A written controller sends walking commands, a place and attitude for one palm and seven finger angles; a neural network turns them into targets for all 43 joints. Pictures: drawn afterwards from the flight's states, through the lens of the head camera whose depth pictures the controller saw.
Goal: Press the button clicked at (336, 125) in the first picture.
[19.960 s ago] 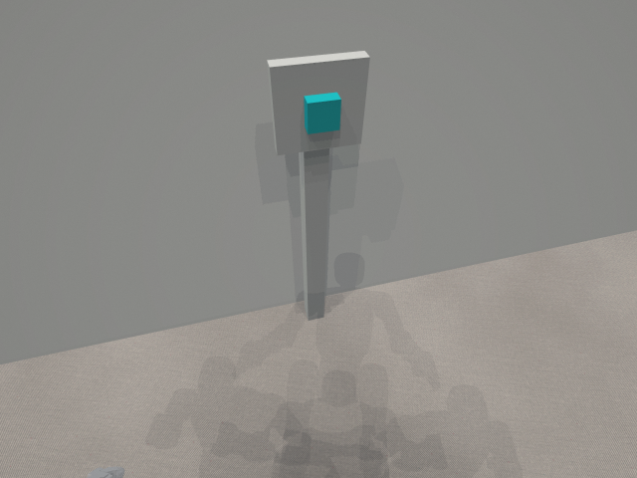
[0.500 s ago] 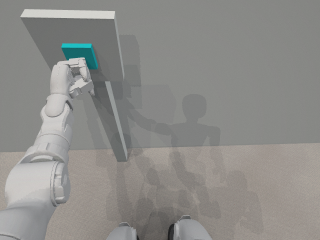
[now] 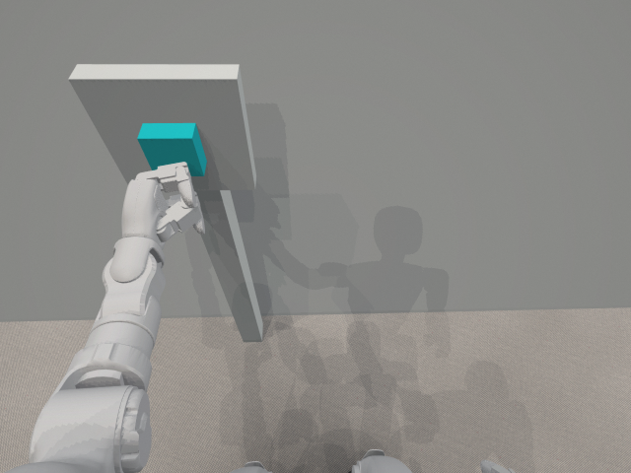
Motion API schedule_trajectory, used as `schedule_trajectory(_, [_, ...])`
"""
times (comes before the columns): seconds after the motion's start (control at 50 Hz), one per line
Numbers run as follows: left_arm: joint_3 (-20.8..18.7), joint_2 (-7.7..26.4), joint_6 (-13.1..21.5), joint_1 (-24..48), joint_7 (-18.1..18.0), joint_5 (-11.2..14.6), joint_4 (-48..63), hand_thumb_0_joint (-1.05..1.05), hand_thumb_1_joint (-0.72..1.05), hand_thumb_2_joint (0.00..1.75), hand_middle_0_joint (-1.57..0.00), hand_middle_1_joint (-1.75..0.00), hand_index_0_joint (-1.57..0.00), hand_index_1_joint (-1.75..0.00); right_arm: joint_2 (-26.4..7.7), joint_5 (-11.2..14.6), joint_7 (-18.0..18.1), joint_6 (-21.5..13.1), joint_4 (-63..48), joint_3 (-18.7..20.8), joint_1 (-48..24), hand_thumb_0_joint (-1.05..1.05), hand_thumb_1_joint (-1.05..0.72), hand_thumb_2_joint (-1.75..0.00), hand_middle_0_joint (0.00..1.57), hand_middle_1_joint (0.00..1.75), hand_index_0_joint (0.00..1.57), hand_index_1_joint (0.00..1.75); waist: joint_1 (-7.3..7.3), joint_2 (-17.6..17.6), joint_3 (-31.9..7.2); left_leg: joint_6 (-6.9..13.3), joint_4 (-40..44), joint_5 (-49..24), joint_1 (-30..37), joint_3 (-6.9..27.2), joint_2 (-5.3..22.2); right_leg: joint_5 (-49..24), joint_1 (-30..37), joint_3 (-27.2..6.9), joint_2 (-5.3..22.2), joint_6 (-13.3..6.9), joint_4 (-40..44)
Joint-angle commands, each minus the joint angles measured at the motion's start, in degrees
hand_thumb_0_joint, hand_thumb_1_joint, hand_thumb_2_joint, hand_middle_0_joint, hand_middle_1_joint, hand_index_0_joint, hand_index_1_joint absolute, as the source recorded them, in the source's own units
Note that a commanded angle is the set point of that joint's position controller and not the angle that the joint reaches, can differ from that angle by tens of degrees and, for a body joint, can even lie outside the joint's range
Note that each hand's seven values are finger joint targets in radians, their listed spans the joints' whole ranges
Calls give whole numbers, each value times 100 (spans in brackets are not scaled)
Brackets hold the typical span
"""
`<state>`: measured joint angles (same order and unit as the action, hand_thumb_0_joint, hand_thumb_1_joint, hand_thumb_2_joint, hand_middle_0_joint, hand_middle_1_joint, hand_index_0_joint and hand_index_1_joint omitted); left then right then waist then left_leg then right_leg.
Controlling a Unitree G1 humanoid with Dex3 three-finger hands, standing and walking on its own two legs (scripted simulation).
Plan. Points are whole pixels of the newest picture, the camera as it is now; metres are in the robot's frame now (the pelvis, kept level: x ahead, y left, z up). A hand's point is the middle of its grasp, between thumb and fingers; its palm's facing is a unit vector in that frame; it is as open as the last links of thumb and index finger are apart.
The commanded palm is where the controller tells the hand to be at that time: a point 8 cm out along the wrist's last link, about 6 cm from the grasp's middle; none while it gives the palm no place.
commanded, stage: pull the fist back off the button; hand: left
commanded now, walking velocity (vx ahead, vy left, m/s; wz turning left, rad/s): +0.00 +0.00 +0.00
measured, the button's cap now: (175, 149) +0.50 +0.18 +0.12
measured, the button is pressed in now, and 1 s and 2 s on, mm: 0 0 0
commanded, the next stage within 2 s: draw the hand back to the body in 0.48 s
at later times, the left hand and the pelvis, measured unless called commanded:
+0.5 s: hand (186, 259) +0.35 +0.15 +0.08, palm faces +0.02 -1.00 -0.03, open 3.1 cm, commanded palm +0.34 +0.21 +0.09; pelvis +0.03 -0.01 +0.01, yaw +1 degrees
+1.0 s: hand (138, 283) +0.30 +0.18 +0.12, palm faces +0.05 -1.00 -0.05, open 3.1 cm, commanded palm +0.26 +0.23 +0.13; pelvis +0.03 -0.01 +0.02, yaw +1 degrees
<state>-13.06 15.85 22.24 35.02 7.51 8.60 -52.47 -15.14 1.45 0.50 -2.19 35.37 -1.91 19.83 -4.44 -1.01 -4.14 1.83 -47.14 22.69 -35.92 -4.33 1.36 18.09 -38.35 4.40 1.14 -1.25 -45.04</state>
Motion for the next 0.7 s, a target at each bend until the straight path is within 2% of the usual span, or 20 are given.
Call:
schedule_trajectory(0.0, [-109, 767, 321, 1460, -46, 126, 1971, 0, 90, 90, -130, -150, -130, -150, -772, 15, 55, -200, -730, 348, 70, 0, -90, -90, 20, 30, 20, 30, 125, -34, -2047, -80, 844, -1404, 1025, 449, -79, -1361, 1541, -278, -185, -36, 538])
schedule_trajectory(0.04, [-210, 886, 248, 1054, -87, 119, 2232, 0, 90, 90, -130, -150, -130, -150, -763, 21, 54, -182, -763, 343, 20, 0, -90, -90, 20, 30, 20, 30, 168, 129, -1931, -75, 883, -1530, 937, 427, -74, -1552, 1733, -295, -167, -22, 555])
schedule_trajectory(0.06, [-187, 781, 200, 682, -97, 135, 2376, 0, 90, 90, -130, -150, -130, -150, -736, 29, 46, -186, -826, 356, -47, 0, -90, -90, 20, 30, 20, 30, 234, 132, -1858, -82, 914, -1573, 952, 399, -74, -1613, 1778, -283, -160, -18, 575])
schedule_trajectory(0.1, [28, 552, 135, 559, -114, 150, 2825, 0, 90, 90, -130, -150, -130, -150, -695, 50, 47, -205, -869, 346, -152, 0, -90, -90, 20, 30, 20, 30, 205, 10, -1802, -89, 941, -1670, 1084, 377, -68, -1716, 1781, -276, -147, -12, 609])
schedule_trajectory(0.16, [-11, 612, 41, 263, -148, 156, 3208, 0, 90, 90, -130, -150, -130, -150, -688, 54, 76, -226, -877, 357, -222, 0, -90, -90, 20, 30, 20, 30, 219, 121, -1780, -96, 953, -1789, 1156, 384, -66, -1848, 1912, -280, -134, -2, 628])
schedule_trajectory(0.18, [110, 484, 38, 188, -146, 160, 3387, 0, 90, 90, -130, -150, -130, -150, -655, 57, 81, -248, -893, 349, -272, 0, -90, -90, 20, 30, 20, 30, 208, 69, -1753, -100, 971, -1823, 1219, 380, -70, -1889, 1932, -277, -126, 0, 646])
schedule_trajectory(0.2, [172, 385, 47, 84, -139, 175, 3685, 0, 90, 90, -130, -150, -130, -150, -632, 54, 86, -279, -919, 364, -312, 0, -90, -90, 20, 30, 20, 30, 230, -90, -1911, -102, 952, -1981, 1375, 361, -75, -2003, 1975, -288, -118, -1, 639])
schedule_trajectory(0.22, [131, 434, 41, -164, -141, 201, 3844, 0, 90, 90, -130, -150, -130, -150, -630, 42, 93, -302, -928, 362, -318, 0, -90, -90, 20, 30, 20, 30, 262, 31, -1965, -92, 937, -2121, 1409, 366, -72, -2152, 2106, -294, -117, -6, 638])
schedule_trajectory(0.24, [102, 409, 10, -486, -124, 212, 3905, 0, 90, 90, -130, -150, -130, -150, -609, 47, 96, -319, -919, 367, -343, 0, -90, -90, 20, 30, 20, 30, 289, -12, -1976, -95, 934, -2259, 1454, 341, -77, -2326, 2179, -292, -107, 4, 638])
schedule_trajectory(0.32, [302, 228, -99, -1195, -12, 251, 4328, 0, 90, 90, -130, -150, -130, -150, -591, 65, 91, -379, -955, 357, -482, 0, -90, -90, 20, 30, 20, 30, 283, 115, -1685, -102, 964, -2414, 1451, 380, -76, -2434, 2181, -243, -92, 8, 665])
schedule_trajectory(0.36, [483, 13, -178, -1575, 42, 291, 4652, 0, 90, 90, -130, -150, -130, -150, -550, 76, 78, -414, -1018, 353, -574, 0, -90, -90, 20, 30, 20, 30, 311, -75, -1665, -109, 955, -2501, 1584, 355, -93, -2506, 2150, -230, -77, 25, 696])
schedule_trajectory(0.42, [355, 261, -275, -1135, 15, 299, 4614, 0, 90, 90, -130, -150, -130, -150, -620, 58, 133, -404, -912, 334, -614, 0, -90, -90, 20, 30, 20, 30, 152, 388, -1286, -86, 959, -1948, 1320, 400, -110, -2147, 2019, -234, -76, 48, 764])
schedule_trajectory(0.46, [231, 325, -292, -1131, 10, 294, 4498, 0, 90, 90, -130, -150, -130, -150, -596, 61, 162, -417, -896, 313, -691, 0, -90, -90, 20, 30, 20, 30, 213, 195, -1299, -91, 974, -1701, 1268, 376, -160, -1939, 2053, -275, -54, 38, 789])
schedule_trajectory(0.5, [381, 224, -260, -756, 30, 292, 4593, 0, 90, 90, -130, -150, -130, -150, -571, 58, 189, -452, -876, 288, -749, 0, -90, -90, 20, 30, 20, 30, 168, 51, -1383, -91, 954, -1611, 1347, 395, -178, -1814, 1992, -288, -41, 35, 787])
schedule_trajectory(0.52, [280, 388, -235, -737, 23, 283, 4574, 0, 90, 90, -130, -150, -130, -150, -592, 54, 201, -457, -856, 292, -738, 0, -90, -90, 20, 30, 20, 30, 158, 80, -1402, -82, 928, -1598, 1329, 417, -161, -1753, 1997, -306, -51, 27, 779])
schedule_trajectory(0.54, [380, 262, -219, -739, 55, 269, 4545, 0, 90, 90, -130, -150, -130, -150, -566, 46, 204, -468, -861, 275, -747, 0, -90, -90, 20, 30, 20, 30, 193, -59, -1515, -87, 938, -1690, 1396, 411, -173, -1831, 2034, -296, -47, 16, 746])
schedule_trajectory(0.56, [339, 284, -217, -776, 67, 293, 4469, 0, 90, 90, -130, -150, -130, -150, -569, 50, 203, -482, -835, 278, -732, 0, -90, -90, 20, 30, 20, 30, 196, 3, -1551, -94, 919, -1758, 1422, 425, -167, -1902, 2052, -284, -52, 16, 736])
schedule_trajectory(0.6, [193, 407, -215, -1210, 124, 326, 4668, 0, 90, 90, -130, -150, -130, -150, -559, 55, 189, -514, -942, 281, -791, 0, -90, -90, 20, 30, 20, 30, 389, -246, -1794, -114, 988, -2010, 1544, 417, -175, -2113, 2319, -282, -39, -18, 713])
schedule_trajectory(0.62, [154, 473, -251, -1464, 155, 346, 4726, 0, 90, 90, -130, -150, -130, -150, -574, 53, 175, -516, -995, 269, -801, 0, -90, -90, 20, 30, 20, 30, 433, -133, -1875, -104, 1011, -2105, 1552, 430, -164, -2185, 2449, -271, -51, -22, 702])
schedule_trajectory(0.68, [12, 484, -459, -2075, 216, 463, 4853, 0, 90, 90, -130, -150, -130, -150, -553, 101, 160, -520, -1093, 258, -894, 0, -90, -90, 20, 30, 20, 30, 504, 103, -1616, -100, 1164, -2144, 1488, 380, -153, -2368, 2622, -247, -55, 11, 839])
